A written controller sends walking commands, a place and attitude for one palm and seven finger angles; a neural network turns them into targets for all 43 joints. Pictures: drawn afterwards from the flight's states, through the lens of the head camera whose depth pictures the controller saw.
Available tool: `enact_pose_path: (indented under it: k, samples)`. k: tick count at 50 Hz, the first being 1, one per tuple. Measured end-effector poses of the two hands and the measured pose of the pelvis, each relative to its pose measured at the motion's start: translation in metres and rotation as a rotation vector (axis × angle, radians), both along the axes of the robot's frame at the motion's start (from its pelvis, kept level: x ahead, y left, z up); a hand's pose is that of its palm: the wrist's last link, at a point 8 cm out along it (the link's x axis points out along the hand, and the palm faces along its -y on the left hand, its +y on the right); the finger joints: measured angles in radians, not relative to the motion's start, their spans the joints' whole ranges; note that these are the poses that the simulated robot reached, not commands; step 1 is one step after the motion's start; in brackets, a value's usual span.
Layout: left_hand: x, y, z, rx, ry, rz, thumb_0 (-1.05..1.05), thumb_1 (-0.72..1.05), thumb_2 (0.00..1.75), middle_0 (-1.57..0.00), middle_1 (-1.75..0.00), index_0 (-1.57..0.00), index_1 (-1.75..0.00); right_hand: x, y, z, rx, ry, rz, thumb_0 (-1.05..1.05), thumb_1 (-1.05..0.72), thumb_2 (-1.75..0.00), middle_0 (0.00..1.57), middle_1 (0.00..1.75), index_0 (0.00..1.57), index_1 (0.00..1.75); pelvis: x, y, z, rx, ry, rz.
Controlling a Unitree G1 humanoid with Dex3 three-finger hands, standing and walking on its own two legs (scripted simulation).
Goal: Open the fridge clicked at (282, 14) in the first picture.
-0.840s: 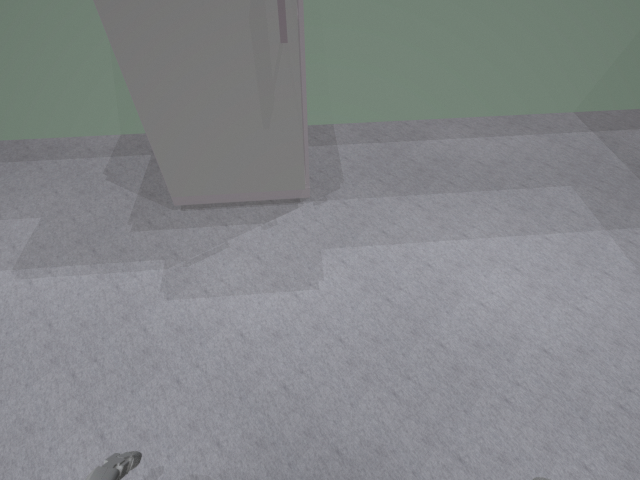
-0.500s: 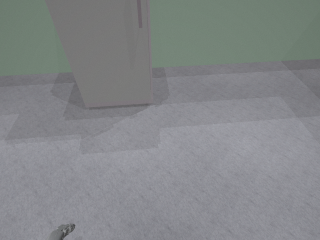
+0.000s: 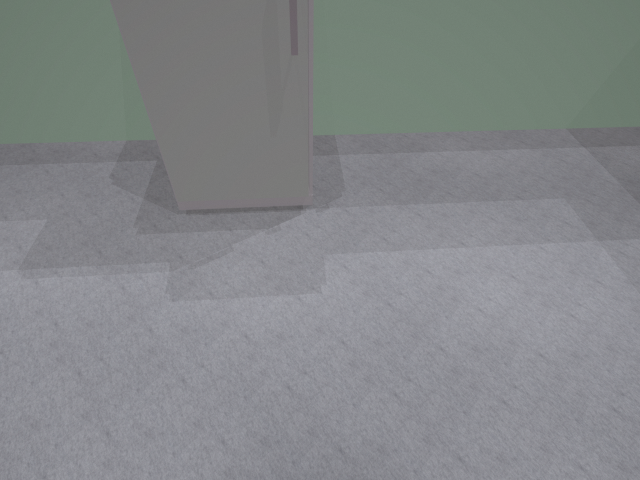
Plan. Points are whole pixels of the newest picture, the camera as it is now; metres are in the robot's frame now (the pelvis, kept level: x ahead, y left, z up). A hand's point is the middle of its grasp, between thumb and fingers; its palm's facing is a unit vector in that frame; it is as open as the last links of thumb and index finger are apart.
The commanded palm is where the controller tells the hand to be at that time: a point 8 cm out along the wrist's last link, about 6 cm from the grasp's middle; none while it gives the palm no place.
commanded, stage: look at it before walking up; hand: right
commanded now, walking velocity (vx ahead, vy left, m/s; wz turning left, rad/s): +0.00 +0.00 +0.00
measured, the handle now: out of the picture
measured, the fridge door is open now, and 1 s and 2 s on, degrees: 0 0 0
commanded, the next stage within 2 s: walk to a spot facing it in 0.60 s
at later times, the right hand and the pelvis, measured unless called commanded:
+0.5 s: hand out of the picture +0.07 -0.24 -0.16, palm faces -0.04 +0.94 -0.33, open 7.4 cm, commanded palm none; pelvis +0.00 +0.01 +0.00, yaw +0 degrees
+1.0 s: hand out of the picture +0.08 -0.19 -0.18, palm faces -0.12 +0.97 -0.23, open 7.4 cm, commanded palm none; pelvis +0.06 +0.02 -0.01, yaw +8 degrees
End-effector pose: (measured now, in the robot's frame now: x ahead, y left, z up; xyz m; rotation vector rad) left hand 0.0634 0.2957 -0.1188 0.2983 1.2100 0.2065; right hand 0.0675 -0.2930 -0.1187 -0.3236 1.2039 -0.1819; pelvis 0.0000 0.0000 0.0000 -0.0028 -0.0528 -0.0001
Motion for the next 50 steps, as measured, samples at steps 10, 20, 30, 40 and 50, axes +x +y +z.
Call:
enact_pose_path:
  k: [10, 20, 30, 40, 50]
  samples:
    - [-0.005, 0.003, -0.001, -0.007, 0.01, 0.0, 0.0, 0.91, 0.9, -0.2, -0.3, -0.2, -0.3, 0.003, 0.007, 0.001, 0.004, -0.01, 0.007, 0.0, -0.91, -0.9, 0.21, 0.3, 0.2, 0.3, -0.003, 0.005, 0.0, -0.001, 0.007, -0.001]
    - [-0.003, 0.006, -0.001, 0.0, 0.028, 0.0, 0.0, 0.91, 0.9, -0.2, -0.3, -0.2, -0.3, 0.0, 0.01, -0.003, 0.011, 0.018, 0.003, 0.0, -0.91, -0.9, 0.21, 0.3, 0.2, 0.3, 0.001, 0.007, 0.001, 0.0, 0.017, 0.0]
    - [0.01, 0.006, 0.002, 0.004, 0.015, -0.005, 0.0, 0.91, 0.9, -0.2, -0.3, -0.2, -0.3, 0.006, 0.01, -0.003, 0.011, 0.022, 0.001, 0.0, -0.91, -0.9, 0.21, 0.3, 0.2, 0.3, 0.007, 0.007, 0.001, 0.002, 0.019, 0.002]
    - [0.024, -0.001, -0.001, -0.006, -0.002, -0.005, 0.0, 0.91, 0.9, -0.2, -0.3, -0.2, -0.3, 0.014, 0.012, -0.005, 0.014, 0.028, -0.001, 0.0, -0.91, -0.9, 0.2, 0.3, 0.2, 0.3, 0.017, 0.006, 0.0, 0.002, 0.027, 0.021]
    - [-0.006, -0.021, -0.028, -0.1, 0.046, 0.154, 0.0, 0.91, 0.9, -0.2, -0.3, -0.2, -0.3, 0.018, 0.053, -0.027, 0.1, 0.179, 0.039, 0.0, -0.91, -0.9, 0.2, 0.3, 0.2, 0.3, 0.06, 0.016, -0.011, -0.014, 0.043, 0.139]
